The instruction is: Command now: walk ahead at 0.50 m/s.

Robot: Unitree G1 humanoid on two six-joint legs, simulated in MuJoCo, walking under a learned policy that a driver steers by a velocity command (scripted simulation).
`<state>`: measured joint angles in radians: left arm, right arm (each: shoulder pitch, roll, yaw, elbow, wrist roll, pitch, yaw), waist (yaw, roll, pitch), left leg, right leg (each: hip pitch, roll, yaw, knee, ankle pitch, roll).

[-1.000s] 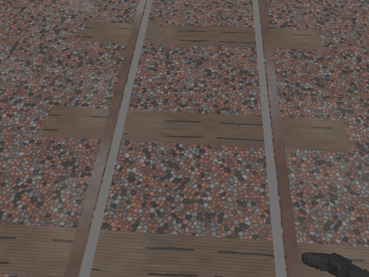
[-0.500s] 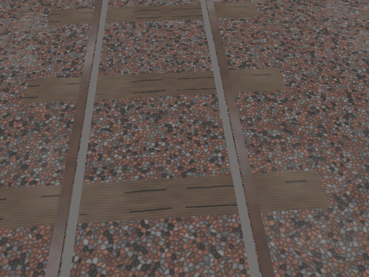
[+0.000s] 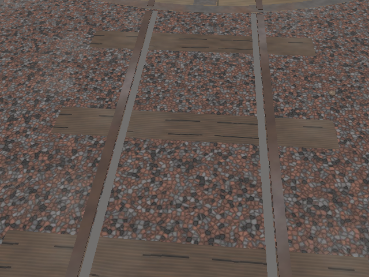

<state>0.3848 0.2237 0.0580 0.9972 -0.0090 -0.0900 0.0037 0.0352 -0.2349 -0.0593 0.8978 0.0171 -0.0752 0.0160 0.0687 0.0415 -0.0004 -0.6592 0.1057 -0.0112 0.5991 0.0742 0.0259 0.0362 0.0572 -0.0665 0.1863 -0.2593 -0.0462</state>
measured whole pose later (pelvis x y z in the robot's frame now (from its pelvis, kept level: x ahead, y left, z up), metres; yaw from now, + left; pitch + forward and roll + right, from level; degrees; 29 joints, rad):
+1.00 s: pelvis +0.57 -0.01 +0.00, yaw +4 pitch +1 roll -2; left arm 0.31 0.23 0.07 0.98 0.02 -0.10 0.00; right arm 0.16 -0.26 -0.08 0.93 0.02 -0.06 0.00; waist 0.04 0.04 0.00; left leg -0.72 0.11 -0.09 0.90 -0.03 0.03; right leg -0.06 0.05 -0.15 0.23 -0.19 -0.06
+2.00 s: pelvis +1.15 +0.10 +0.00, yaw +17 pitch +1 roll -1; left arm 0.27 0.24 0.05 0.94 0.01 -0.10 -0.03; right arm 0.20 -0.27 -0.07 0.88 0.02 -0.07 -0.01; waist 0.03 0.04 0.02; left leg -0.59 0.11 -0.03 1.08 -0.26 0.04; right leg -0.22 0.06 -0.06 0.34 -0.15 -0.07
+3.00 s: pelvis +1.69 +0.23 -0.01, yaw -6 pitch +1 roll +1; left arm 0.22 0.28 0.09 0.79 -0.01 -0.05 -0.03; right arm 0.17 -0.28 -0.07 0.85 0.02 -0.12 -0.01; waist 0.01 0.01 0.06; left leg -0.42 0.07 -0.03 1.21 -0.39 0.00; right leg -0.36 0.08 -0.02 0.51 -0.18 -0.10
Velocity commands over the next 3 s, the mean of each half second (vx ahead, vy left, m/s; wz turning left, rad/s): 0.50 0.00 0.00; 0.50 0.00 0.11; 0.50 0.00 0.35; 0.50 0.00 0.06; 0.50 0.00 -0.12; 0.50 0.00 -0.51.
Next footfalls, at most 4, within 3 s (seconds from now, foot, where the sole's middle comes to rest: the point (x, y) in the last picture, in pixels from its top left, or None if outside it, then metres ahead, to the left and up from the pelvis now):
0.12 left None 0.26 0.14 -0.78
0.68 right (235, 256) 0.57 -0.10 -0.78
1.24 left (170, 187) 0.86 0.17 -0.78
1.78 right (203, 122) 1.24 0.04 -0.78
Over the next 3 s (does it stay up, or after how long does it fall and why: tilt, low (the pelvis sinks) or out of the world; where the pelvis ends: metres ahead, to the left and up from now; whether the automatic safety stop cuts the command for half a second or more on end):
stays up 1.69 0.23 -0.01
